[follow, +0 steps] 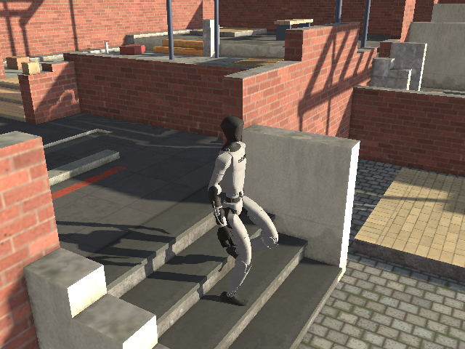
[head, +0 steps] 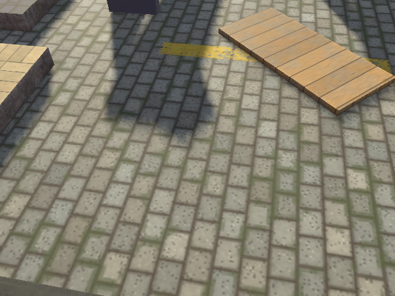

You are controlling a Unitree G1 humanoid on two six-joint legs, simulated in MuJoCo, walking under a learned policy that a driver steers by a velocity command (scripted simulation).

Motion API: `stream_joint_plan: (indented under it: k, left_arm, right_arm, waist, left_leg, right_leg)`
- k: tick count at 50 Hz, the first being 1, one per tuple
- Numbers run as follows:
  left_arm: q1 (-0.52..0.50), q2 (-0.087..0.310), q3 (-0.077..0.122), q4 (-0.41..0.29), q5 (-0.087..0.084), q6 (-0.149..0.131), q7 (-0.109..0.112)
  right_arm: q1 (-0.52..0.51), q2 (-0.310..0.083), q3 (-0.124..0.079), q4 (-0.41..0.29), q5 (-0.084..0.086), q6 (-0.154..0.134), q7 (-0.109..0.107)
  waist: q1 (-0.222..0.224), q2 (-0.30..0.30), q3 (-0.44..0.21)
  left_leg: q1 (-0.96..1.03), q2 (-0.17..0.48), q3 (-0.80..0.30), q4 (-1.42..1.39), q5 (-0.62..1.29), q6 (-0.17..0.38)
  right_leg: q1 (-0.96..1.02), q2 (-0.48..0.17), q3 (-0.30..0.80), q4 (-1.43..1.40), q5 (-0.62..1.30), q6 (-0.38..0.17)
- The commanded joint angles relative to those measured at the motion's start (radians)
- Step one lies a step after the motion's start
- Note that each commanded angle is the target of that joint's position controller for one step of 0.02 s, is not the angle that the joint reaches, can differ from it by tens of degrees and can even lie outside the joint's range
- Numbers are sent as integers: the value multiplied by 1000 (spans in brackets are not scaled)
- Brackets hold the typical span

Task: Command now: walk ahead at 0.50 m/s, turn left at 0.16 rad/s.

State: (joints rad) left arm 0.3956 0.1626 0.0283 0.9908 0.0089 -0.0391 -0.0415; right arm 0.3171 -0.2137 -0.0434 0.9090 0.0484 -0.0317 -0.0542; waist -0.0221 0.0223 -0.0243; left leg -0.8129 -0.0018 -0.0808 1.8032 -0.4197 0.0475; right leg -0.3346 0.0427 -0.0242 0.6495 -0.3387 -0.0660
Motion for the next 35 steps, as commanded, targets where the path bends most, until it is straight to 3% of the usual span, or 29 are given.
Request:
stream_joint_plan:
  k: [1, 2, 3, 4, 5, 6, 7, 9, 10, 12, 14, 16, 18, 19, 20, 21, 22, 23, 24, 25, 26, 27, 28, 29, 30, 31, 32, 33, 35]
  left_arm:
    - [-128, 92, -2, -102, 17, -55, 25]
    - [-92, 124, 5, -79, 18, -58, 52]
    - [-27, 137, 9, -34, 26, -51, 65]
    - [11, 151, 14, -14, 27, -49, 70]
    - [19, 166, 22, -16, 20, -52, 63]
    - [84, 133, 26, 15, -15, -58, 74]
    - [115, 121, 22, 16, -23, -62, 73]
    - [188, 106, 17, 48, -10, -70, 76]
    - [146, 84, 9, 28, -2, -67, 89]
    - [139, 97, 11, 21, 2, -57, 95]
    - [147, 93, 11, 12, -3, -36, 85]
    - [201, 110, 18, 9, -7, -19, 85]
    - [207, 127, 21, 12, -15, -16, 90]
    - [190, 150, 26, 19, -12, -12, 83]
    - [130, 192, 38, 25, -11, -10, 76]
    - [92, 187, 36, 14, -12, -24, 63]
    - [92, 188, 40, -3, -6, -40, 55]
    - [253, 70, 17, -6, 3, -58, 41]
    - [240, 173, 30, -56, -16, -88, 33]
    - [91, 176, 29, -162, -50, -89, 38]
    - [-41, 159, 26, -194, -49, -74, 67]
    - [-38, 156, 26, -203, -71, -60, 86]
    - [-11, 169, 37, -173, -40, -46, 96]
    - [-5, 147, 44, -163, 1, -31, 103]
    - [-10, 126, 51, -174, 15, -22, 111]
    - [-46, 136, 57, -200, 26, -23, 111]
    - [-55, 133, 58, -210, 21, -25, 107]
    - [13, 137, 62, -171, 8, -33, 93]
    - [-95, 172, 76, -212, -7, -33, 74]
  right_arm:
    - [47, -86, -36, -61, -32, -9, 6]
    - [-29, -64, -31, -95, -61, -14, 15]
    - [-19, -7, -20, -87, -64, -8, 33]
    - [19, -8, -21, -85, -43, -4, 47]
    - [23, -33, -26, -80, -36, 5, 56]
    - [-63, -55, -33, -108, -24, 1, 59]
    - [-134, -85, -41, -140, -19, -7, 67]
    - [-236, -53, -31, -170, -32, -21, 89]
    - [-257, -57, -32, -184, -42, -21, 104]
    - [-290, -8, -18, -185, -59, -14, 124]
    - [-338, -1, -11, -214, -29, 4, 131]
    - [-434, 0, 0, -250, -6, -1, 150]
    - [-427, -12, 1, -242, 1, -14, 153]
    - [-384, -30, -4, -220, 0, -21, 155]
    - [-214, -73, -26, -168, 1, -16, 144]
    - [-17, -137, -57, -92, -17, -23, 129]
    - [134, -213, -77, -43, -33, -20, 120]
    - [185, -257, -60, -15, -61, -21, 122]
    - [210, -225, -58, -35, -24, -6, 120]
    - [210, -237, -67, -42, -3, 11, 106]
    - [99, -209, -64, -54, -8, 28, 95]
    - [-23, -202, -52, -103, -37, 15, 90]
    - [-134, -139, -34, -133, -58, -16, 94]
    - [-169, -97, -20, -136, -48, -31, 91]
    - [-162, -101, -20, -116, -45, -36, 78]
    - [-135, -109, -22, -101, -50, -40, 59]
    - [-99, -122, -26, -79, -61, -40, 44]
    - [-79, -176, -43, -75, -77, -44, 37]
    - [15, -139, -41, -41, -34, -52, 26]
  waist:
    - [-73, -76, 128]
    - [-40, -136, 103]
    - [-45, -160, 29]
    - [-49, -147, -3]
    - [-44, -84, -2]
    - [3, -64, 40]
    - [29, -41, 69]
    - [75, -81, 102]
    - [60, -54, 131]
    - [95, -64, 126]
    - [135, -82, 176]
    - [201, -69, 218]
    - [200, -65, 227]
    - [165, -75, 197]
    - [66, -99, 144]
    - [-37, -31, 25]
    - [-104, 64, -54]
    - [-26, 263, -239]
    - [-82, 224, -420]
    - [-104, 184, -436]
    - [-79, -8, -259]
    - [-12, -11, -180]
    - [50, -86, -98]
    - [79, -101, -36]
    - [97, -56, -25]
    - [90, -26, -23]
    - [95, 0, -49]
    - [107, 21, -103]
    - [56, 35, -68]
  left_leg:
    - [-20, 77, -100, -548, 395, 0]
    - [52, 73, -69, -698, 486, -16]
    - [95, 83, -50, -681, 522, -27]
    - [48, 84, -107, -639, 553, -20]
    - [6, 66, -100, -650, 564, -6]
    - [-149, 70, -200, -732, 619, 14]
    - [-228, 48, -210, -876, 692, 34]
    - [-261, 34, -186, -950, 773, 59]
    - [-102, 28, -144, -1127, 935, 52]
    - [143, 2, -43, -1156, 1093, 29]
    - [115, 10, -18, -1216, 966, 11]
    - [35, 26, 7, -1343, 875, -5]
    - [80, 56, 21, -1431, 862, 9]
    - [189, 54, 40, -1423, 792, 23]
    - [363, 73, 30, -1434, 735, 62]
    - [662, -5, 113, -1458, 820, 84]
    - [990, 35, 84, -1369, 1049, 129]
    - [1425, 220, -143, -977, 1337, 267]
    - [1465, 268, -292, -1000, 1165, 383]
    - [1380, 315, -472, -1246, 531, 403]
    - [1136, 299, -555, -1453, 118, 330]
    - [933, 363, -650, -1489, -1, 350]
    - [718, 363, -649, -1433, 222, 342]
    - [520, 289, -477, -1419, 433, 309]
    - [454, 233, -390, -1422, 461, 284]
    - [408, 204, -344, -1407, 610, 276]
    - [385, 181, -282, -1387, 742, 265]
    - [368, 166, -246, -1357, 817, 257]
    - [505, 152, -263, -1310, 570, 235]
  right_leg:
    - [-182, -231, 211, -316, 272, -120]
    - [-177, -221, 169, -332, 387, -122]
    - [-115, -238, 181, -295, 506, -147]
    - [-18, -286, 223, -254, 576, -166]
    - [40, -289, 202, -236, 560, -162]
    - [182, -302, 232, -197, 481, -138]
    - [270, -279, 208, -184, 351, -101]
    - [311, -295, 205, -144, 276, -77]
    - [165, -233, 86, -126, 175, -53]
    - [5, -225, 23, -93, 36, -48]
    - [52, -232, 18, -15, 35, -55]
    - [195, -259, 31, 67, 78, -48]
    - [252, -278, 28, 165, 161, -32]
    - [234, -288, 34, 229, 269, -38]
    - [190, -319, 47, 384, 395, -45]
    - [122, -245, -10, 626, 535, -32]
    - [-117, -151, -78, 1011, 243, 41]
    - [-534, -85, 13, 1423, -594, 95]
    - [-572, -109, 132, 1406, -550, 125]
    - [-640, -113, 136, 1256, -442, 124]
    - [-655, -117, 66, 1192, -297, 100]
    - [-632, -131, 107, 1058, -96, 93]
    - [-551, -170, 178, 947, 5, 92]
    - [-431, -182, 174, 774, 49, 125]
    - [-364, -198, 167, 635, 9, 137]
    - [-320, -196, 151, 534, 34, 158]
    - [-257, -181, 133, 477, 107, 163]
    - [-179, -150, 108, 509, 275, 152]
    - [-376, -165, 192, 406, 463, 122]
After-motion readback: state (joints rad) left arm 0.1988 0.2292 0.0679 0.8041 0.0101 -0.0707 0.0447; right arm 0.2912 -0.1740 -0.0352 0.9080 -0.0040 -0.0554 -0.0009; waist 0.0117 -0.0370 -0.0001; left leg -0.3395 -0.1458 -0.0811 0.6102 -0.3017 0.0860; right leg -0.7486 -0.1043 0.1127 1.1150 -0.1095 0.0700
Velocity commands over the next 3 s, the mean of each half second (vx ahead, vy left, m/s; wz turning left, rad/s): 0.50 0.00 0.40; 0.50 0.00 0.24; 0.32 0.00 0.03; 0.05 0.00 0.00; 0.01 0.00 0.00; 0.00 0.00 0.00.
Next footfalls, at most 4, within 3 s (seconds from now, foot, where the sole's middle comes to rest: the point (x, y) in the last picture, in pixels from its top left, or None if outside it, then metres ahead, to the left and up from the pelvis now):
0.44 left None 0.41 0.20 -0.93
1.02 right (204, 268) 0.78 0.02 -1.10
1.42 left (148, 229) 0.98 0.28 -1.10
1.70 right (202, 223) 1.01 0.02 -1.10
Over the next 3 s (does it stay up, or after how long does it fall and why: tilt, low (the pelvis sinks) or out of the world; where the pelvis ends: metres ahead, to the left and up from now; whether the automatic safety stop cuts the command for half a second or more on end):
stays up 0.97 0.12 -0.32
